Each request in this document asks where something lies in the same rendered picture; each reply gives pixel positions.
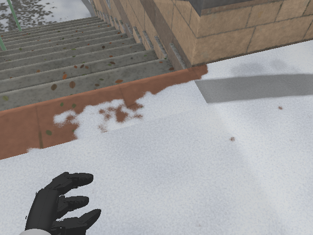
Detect stairs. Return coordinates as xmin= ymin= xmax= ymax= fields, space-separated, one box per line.
xmin=0 ymin=16 xmax=175 ymax=112

